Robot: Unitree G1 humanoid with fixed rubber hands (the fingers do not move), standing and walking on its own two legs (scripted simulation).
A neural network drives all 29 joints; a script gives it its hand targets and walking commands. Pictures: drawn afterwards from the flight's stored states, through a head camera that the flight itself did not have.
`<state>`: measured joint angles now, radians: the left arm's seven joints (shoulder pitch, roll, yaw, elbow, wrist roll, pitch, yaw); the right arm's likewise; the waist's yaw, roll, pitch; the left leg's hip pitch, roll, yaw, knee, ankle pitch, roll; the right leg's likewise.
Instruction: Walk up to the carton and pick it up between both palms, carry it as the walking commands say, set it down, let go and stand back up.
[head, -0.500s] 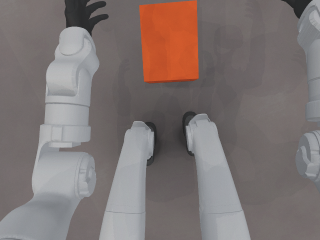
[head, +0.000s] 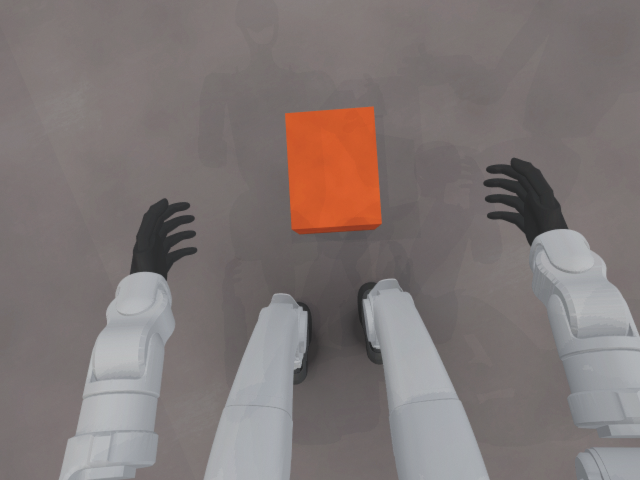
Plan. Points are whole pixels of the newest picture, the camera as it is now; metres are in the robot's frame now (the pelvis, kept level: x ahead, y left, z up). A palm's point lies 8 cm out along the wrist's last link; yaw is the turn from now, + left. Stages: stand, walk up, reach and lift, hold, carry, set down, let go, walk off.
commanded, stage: let go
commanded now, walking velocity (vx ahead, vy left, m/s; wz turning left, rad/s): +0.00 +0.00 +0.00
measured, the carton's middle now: (333, 176) +0.52 +0.00 -0.59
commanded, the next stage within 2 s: stand in 0.86 s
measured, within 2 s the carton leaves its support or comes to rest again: neither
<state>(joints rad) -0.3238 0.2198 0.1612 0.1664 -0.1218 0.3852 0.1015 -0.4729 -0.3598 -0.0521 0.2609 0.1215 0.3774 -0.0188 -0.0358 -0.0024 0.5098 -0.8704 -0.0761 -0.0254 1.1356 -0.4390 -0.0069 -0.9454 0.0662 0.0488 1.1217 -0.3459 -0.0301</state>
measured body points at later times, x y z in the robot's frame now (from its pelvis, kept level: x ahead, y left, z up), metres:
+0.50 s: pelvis +0.08 +0.01 +0.08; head +0.10 +0.01 +0.53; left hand +0.21 +0.27 -0.01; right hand +0.25 -0.22 -0.01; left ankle +0.07 +0.12 -0.64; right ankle +0.11 -0.09 -0.64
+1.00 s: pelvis +0.09 +0.01 +0.08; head +0.09 +0.02 +0.53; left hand +0.24 +0.28 +0.00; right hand +0.27 -0.23 +0.01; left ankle +0.07 +0.12 -0.64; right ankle +0.11 -0.09 -0.64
